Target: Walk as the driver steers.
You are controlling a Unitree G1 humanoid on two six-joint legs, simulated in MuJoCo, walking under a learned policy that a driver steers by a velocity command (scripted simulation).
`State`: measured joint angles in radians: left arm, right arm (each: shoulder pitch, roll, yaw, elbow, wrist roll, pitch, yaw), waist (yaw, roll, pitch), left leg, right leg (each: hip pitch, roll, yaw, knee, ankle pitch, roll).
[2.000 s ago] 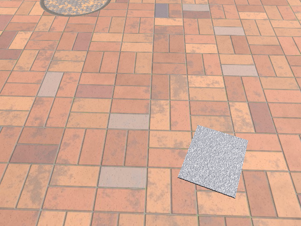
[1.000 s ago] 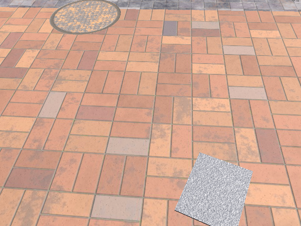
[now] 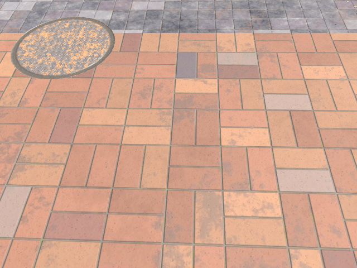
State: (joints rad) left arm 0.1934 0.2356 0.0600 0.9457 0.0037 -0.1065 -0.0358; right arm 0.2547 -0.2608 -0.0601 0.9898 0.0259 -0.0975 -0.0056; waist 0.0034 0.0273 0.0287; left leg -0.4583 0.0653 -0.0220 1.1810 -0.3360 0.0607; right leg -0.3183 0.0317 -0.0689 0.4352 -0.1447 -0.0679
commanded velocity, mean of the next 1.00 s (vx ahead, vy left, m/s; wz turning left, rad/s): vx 0.36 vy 0.00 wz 0.00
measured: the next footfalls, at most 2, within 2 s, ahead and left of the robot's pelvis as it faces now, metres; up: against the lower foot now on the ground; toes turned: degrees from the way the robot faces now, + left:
left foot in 0.42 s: +0.45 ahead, +0.16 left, +0.00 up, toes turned +3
right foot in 0.88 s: +0.59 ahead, -0.06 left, +0.00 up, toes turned -1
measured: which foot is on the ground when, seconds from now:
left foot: up 0.00-0.40, down 0.42-1.00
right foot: down 0.00-0.42, up 0.44-0.86, down 0.88-1.00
